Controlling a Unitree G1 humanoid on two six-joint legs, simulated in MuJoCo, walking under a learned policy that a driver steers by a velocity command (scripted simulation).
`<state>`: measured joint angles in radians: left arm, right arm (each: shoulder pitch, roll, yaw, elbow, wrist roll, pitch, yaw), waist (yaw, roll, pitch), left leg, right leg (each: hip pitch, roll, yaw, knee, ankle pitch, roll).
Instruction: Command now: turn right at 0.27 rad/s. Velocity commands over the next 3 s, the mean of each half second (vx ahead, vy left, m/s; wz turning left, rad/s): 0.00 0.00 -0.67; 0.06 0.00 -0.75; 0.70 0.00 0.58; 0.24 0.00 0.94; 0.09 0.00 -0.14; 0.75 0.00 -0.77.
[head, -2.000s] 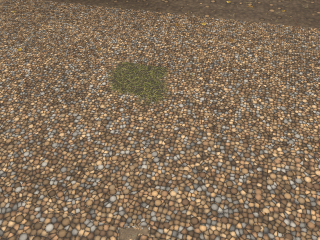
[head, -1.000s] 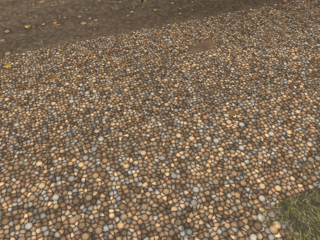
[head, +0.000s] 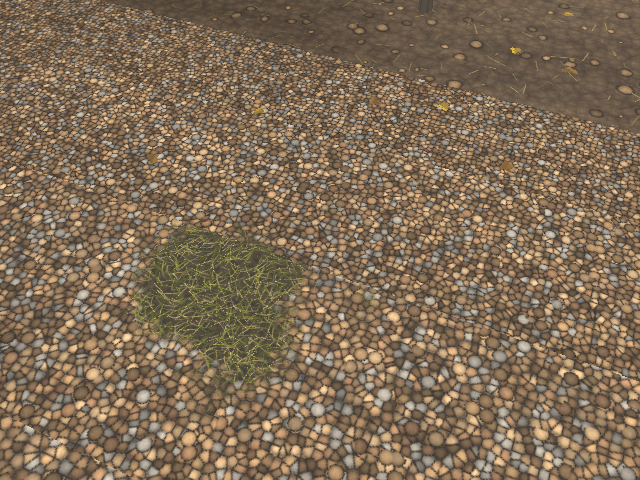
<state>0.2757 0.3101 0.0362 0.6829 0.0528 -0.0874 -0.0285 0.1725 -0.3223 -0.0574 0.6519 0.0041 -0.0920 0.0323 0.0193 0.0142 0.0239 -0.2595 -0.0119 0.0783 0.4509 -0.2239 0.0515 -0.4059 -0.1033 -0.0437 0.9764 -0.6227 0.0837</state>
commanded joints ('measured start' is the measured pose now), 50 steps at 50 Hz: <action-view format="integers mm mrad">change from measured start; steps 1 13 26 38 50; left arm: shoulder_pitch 97 41 53 90 -60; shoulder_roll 125 32 126 155 33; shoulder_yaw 28 4 62 59 -8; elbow -21 -58 -89 -154 -75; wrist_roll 0 0 -28 -6 58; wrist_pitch -13 35 -31 -22 31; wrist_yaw -17 -86 -36 -55 36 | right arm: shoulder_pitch -77 -28 -34 -30 153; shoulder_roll -194 -173 -92 -36 13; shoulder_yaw -65 -78 -12 49 45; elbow -110 -130 -147 -101 13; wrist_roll -27 -83 -67 -40 -38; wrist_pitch -2 1 -1 46 -30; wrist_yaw -34 -89 -93 -70 3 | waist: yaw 22 -57 -67 31 -75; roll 94 57 -91 -128 55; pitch -92 -24 -67 -101 1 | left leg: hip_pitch -75 227 -293 -266 249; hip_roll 293 381 61 -15 270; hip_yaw -87 41 -176 -150 -782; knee -215 -228 701 406 -216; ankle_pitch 547 273 -290 -216 -508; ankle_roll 217 193 -131 -176 297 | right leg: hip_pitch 73 -53 249 247 -626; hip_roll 15 -14 -109 -35 136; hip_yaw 9 8 413 674 294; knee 177 -178 -691 -486 273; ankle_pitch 154 284 946 840 229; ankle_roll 13 -44 -396 -384 0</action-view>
